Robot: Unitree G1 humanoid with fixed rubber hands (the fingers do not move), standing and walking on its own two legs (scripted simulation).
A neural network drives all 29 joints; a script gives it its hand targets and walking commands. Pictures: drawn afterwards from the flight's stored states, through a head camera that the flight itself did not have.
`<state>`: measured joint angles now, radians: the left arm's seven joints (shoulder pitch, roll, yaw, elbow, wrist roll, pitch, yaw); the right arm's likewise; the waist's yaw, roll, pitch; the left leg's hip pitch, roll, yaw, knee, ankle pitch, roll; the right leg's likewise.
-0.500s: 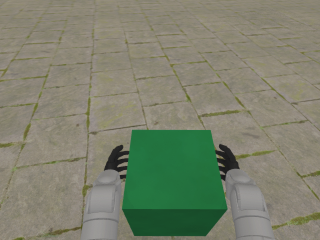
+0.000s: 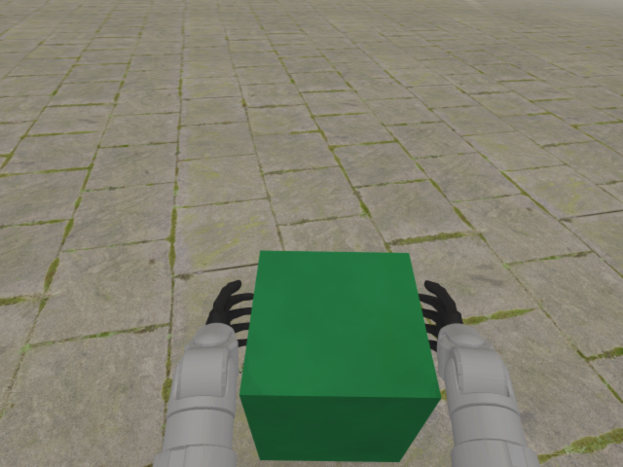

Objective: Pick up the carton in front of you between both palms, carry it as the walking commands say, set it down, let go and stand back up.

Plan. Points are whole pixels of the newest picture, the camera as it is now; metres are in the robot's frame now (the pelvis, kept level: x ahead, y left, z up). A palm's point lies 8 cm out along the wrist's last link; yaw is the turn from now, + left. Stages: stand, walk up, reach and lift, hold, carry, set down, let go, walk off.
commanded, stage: hold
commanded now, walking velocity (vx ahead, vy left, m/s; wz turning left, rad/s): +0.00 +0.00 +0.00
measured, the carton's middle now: (332, 359) +0.30 +0.00 -0.03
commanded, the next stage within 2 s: set down in 0.04 s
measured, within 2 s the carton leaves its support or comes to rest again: neither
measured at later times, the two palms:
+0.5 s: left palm (224, 355) +0.32 +0.16 -0.06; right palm (415, 338) +0.35 -0.14 -0.04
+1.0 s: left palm (229, 387) +0.35 +0.18 -0.23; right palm (384, 372) +0.38 -0.12 -0.22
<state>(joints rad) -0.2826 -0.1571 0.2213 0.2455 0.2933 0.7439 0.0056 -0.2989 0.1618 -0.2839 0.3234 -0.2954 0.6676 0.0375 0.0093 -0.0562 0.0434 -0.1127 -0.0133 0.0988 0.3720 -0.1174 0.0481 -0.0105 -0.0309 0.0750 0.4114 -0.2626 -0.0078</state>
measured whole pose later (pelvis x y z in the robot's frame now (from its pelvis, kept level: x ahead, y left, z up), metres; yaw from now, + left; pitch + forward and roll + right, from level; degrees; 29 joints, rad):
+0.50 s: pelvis -0.01 -0.04 -0.02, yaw +2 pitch +6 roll +0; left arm -0.52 -0.12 0.46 0.51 0.41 0.38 -0.11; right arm -0.53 0.25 -0.49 0.54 -0.41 0.33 -0.01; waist 0.06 -0.07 0.12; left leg -0.55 0.03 0.04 0.61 -0.17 0.01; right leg -0.44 0.02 0.03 0.67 -0.34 0.00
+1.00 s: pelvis -0.05 -0.03 -0.15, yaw -1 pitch +37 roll -2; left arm -0.72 -0.04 0.48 0.56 0.26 0.25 -0.07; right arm -0.74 0.16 -0.42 0.60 -0.20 0.20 -0.10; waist 0.08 -0.09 -0.15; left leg -1.57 0.04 -0.03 1.23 -0.31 -0.02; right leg -1.46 0.07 0.03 1.31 -0.50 0.01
